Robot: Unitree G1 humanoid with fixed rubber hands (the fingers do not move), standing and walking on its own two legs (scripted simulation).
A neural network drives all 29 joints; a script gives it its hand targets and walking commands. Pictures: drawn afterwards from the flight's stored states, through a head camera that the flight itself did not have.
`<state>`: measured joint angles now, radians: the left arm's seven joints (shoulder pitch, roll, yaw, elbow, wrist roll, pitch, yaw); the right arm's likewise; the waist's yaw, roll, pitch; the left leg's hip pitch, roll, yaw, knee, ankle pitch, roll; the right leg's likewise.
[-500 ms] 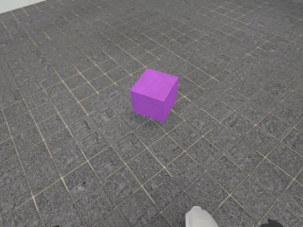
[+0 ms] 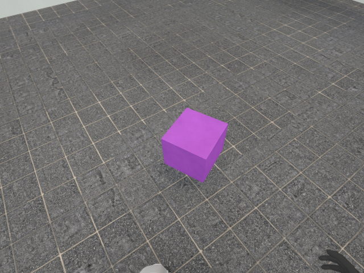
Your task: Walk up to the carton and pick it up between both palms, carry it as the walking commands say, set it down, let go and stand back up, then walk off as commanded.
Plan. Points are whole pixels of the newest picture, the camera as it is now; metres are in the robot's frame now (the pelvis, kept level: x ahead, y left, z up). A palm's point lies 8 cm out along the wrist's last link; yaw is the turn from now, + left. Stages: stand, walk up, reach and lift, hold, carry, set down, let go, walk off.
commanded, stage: walk up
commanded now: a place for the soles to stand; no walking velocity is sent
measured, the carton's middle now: (194, 144) +0.90 -0.02 -0.63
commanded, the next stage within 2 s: none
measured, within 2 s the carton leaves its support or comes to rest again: neither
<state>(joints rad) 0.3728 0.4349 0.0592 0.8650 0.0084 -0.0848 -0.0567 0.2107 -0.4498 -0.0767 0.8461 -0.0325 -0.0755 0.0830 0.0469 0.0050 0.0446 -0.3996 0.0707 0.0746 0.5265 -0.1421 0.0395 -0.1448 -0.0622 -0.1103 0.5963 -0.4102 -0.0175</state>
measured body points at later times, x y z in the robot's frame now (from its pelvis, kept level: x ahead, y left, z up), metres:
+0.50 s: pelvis +0.21 -0.03 +0.01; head +0.23 -0.05 +0.45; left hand +0.29 +0.30 -0.08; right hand +0.26 -0.35 -0.12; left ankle +0.23 +0.11 -0.68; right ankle +0.26 -0.14 -0.73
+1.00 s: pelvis +0.40 -0.01 +0.00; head +0.43 -0.01 +0.45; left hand +0.50 +0.31 -0.10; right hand +0.42 -0.33 -0.11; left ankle +0.38 +0.12 -0.73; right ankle +0.48 -0.14 -0.72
